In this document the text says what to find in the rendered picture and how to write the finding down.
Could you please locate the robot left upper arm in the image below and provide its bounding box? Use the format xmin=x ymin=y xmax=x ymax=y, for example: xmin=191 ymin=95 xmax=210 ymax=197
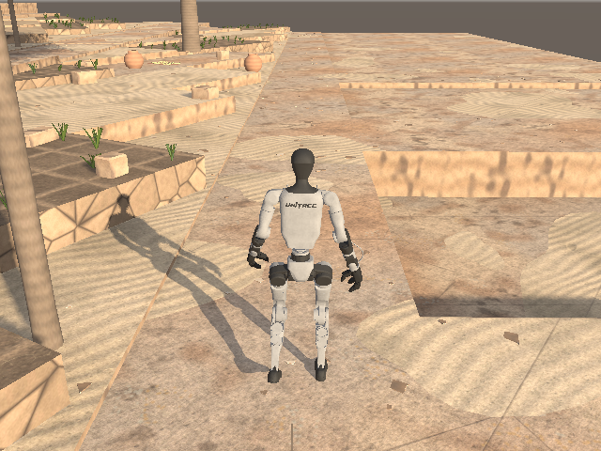
xmin=255 ymin=189 xmax=283 ymax=239

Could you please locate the humanoid robot torso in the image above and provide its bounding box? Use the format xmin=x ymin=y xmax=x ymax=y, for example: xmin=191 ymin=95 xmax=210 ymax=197
xmin=280 ymin=184 xmax=324 ymax=282

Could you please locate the robot right forearm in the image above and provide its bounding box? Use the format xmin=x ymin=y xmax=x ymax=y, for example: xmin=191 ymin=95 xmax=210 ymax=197
xmin=339 ymin=228 xmax=360 ymax=272

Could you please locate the robot left hand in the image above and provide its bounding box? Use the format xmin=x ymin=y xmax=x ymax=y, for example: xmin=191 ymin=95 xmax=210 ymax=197
xmin=247 ymin=252 xmax=269 ymax=269

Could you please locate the robot head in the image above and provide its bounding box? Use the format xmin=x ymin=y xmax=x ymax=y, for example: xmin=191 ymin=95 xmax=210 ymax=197
xmin=285 ymin=148 xmax=318 ymax=194

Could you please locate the robot left forearm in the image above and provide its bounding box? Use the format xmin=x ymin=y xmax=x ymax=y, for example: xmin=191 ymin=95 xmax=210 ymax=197
xmin=249 ymin=225 xmax=265 ymax=257

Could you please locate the robot right hand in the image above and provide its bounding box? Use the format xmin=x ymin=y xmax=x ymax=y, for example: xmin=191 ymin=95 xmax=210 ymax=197
xmin=341 ymin=267 xmax=362 ymax=292

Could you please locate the robot right upper arm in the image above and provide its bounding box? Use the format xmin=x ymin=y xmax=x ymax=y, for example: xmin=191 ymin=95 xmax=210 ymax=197
xmin=321 ymin=190 xmax=347 ymax=243

